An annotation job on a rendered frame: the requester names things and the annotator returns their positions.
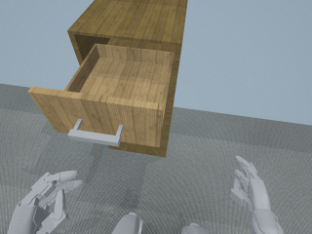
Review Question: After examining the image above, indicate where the left robot hand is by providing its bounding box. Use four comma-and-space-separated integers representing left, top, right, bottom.
7, 170, 84, 234

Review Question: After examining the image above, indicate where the right robot forearm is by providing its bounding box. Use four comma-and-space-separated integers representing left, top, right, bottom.
251, 209, 285, 234

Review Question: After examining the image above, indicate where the cabinet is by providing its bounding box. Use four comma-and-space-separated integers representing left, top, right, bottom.
67, 0, 188, 157

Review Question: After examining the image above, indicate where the drawer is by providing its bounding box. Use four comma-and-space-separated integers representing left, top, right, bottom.
28, 43, 175, 148

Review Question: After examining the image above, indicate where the robot left thigh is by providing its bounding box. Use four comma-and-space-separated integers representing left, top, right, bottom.
111, 214, 143, 234

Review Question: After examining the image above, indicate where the right robot hand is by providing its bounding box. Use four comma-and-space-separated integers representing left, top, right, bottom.
230, 155, 271, 213

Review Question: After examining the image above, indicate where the handle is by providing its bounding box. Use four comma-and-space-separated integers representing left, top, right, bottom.
68, 119, 124, 147

